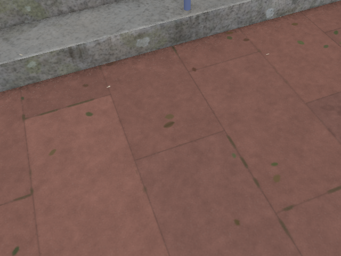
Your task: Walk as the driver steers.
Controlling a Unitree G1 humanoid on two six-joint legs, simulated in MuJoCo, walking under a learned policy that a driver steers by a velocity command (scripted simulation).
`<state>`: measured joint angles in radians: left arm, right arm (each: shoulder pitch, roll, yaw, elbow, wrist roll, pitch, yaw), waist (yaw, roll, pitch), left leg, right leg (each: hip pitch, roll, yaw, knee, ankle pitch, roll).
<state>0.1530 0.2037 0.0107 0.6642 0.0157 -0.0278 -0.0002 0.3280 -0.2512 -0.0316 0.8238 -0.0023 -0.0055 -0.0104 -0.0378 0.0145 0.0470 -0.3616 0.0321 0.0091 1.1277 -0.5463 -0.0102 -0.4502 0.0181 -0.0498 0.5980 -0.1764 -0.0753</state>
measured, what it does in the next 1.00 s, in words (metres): steps on the spot, turning left: left foot, then right foot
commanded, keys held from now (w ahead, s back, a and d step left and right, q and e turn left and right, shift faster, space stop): q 0.74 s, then w+q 0.14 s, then w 0.12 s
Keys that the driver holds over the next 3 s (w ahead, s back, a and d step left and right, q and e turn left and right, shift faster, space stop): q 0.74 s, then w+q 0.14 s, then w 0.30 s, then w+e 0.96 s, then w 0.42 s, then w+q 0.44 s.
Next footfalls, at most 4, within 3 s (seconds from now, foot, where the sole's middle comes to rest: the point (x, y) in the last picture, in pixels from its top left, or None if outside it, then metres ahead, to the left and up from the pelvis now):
0.34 left None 0.05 0.11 -0.76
0.80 right None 0.11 -0.08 -0.76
1.26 left None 0.15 0.23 -0.76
1.78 right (124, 243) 0.51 0.22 -0.76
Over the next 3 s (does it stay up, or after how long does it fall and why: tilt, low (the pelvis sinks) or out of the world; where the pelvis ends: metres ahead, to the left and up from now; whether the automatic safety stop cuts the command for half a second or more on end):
stays up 1.01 0.31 0.02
